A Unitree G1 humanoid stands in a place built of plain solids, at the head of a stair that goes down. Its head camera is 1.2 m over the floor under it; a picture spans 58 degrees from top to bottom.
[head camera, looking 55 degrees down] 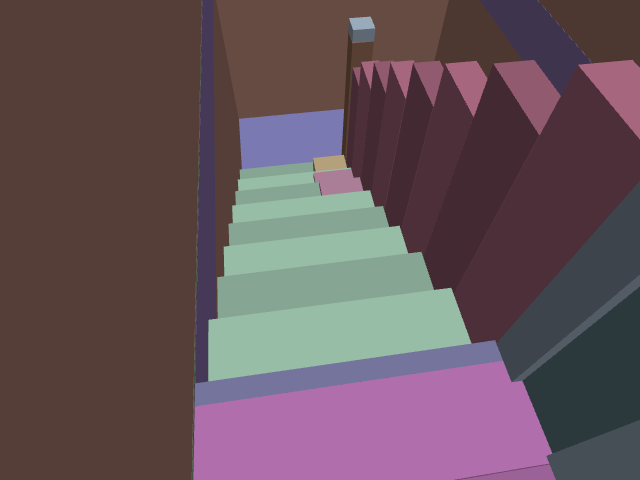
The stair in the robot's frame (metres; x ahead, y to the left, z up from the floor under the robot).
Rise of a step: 0.17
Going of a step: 0.27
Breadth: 0.86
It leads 8 degrees to the left of straight ahead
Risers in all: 9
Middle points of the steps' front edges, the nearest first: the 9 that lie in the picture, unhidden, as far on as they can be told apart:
0.42 -0.08 0.00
0.69 -0.04 -0.17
0.95 -0.01 -0.34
1.22 0.03 -0.51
1.49 0.07 -0.68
1.75 0.11 -0.85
2.02 0.15 -1.01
2.28 0.19 -1.18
2.55 0.23 -1.35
